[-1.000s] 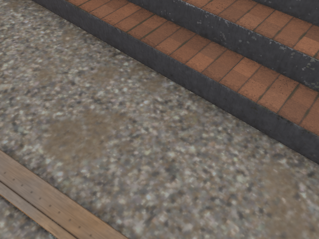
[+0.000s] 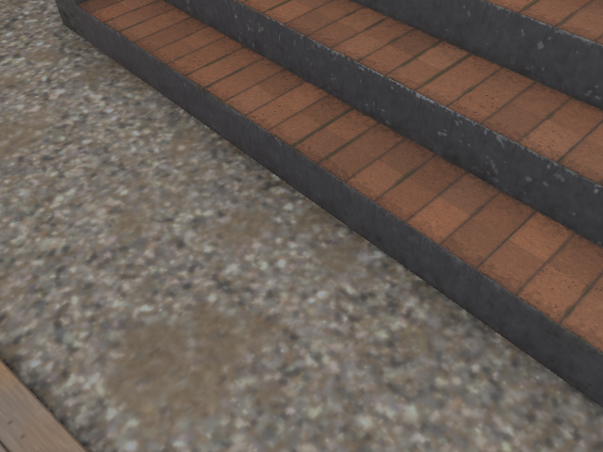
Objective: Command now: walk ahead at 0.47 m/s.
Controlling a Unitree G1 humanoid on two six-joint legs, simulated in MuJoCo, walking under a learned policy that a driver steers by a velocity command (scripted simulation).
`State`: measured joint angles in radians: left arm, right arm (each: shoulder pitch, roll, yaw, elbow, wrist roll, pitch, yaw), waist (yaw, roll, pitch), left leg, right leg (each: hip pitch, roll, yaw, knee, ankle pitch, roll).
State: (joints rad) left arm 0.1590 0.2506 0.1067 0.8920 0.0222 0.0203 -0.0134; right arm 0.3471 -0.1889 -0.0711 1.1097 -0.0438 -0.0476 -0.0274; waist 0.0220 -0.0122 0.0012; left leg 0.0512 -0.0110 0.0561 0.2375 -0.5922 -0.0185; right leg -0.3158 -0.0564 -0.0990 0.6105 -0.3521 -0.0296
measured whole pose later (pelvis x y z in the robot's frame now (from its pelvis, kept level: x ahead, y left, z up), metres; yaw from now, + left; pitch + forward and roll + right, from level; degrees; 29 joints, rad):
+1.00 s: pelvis +0.51 +0.02 -0.02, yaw -7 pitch +0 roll +1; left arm 0.08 0.17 0.04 0.92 0.02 -0.03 -0.04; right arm 0.43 -0.16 -0.02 1.04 -0.02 -0.11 -0.03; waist -0.04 -0.03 0.05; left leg 0.11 -0.08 0.23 0.19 -0.31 0.08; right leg -0.59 -0.05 -0.09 0.65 -0.01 -0.08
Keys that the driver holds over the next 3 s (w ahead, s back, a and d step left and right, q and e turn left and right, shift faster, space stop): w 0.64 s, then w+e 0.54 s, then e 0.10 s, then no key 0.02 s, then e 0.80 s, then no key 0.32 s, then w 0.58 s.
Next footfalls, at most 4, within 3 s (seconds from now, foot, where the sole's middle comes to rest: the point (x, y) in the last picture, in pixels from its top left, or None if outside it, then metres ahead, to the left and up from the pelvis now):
0.04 right None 0.06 -0.09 -0.79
0.52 left None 0.43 0.08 -0.79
1.10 right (360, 383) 0.70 -0.07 -0.79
1.56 left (333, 297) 0.96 -0.01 -0.79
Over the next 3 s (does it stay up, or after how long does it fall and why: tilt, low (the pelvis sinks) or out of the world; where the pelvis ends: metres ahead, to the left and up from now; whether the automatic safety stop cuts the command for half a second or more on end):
stays up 0.83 -0.08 -0.01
